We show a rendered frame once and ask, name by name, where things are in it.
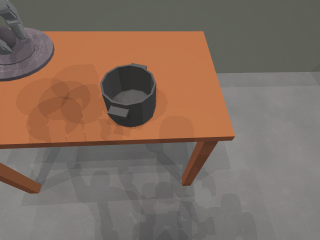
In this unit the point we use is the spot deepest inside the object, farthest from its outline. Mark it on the pot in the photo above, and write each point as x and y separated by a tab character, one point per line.
129	93

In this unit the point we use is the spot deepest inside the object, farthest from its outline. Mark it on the robot left hand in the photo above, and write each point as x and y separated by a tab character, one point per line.
12	19

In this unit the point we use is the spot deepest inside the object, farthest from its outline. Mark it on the lid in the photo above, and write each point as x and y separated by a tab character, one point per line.
28	56

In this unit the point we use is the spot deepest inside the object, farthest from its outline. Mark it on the table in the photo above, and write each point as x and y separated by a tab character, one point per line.
62	104

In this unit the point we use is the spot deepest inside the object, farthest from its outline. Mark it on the knob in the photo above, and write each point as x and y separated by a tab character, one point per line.
8	36

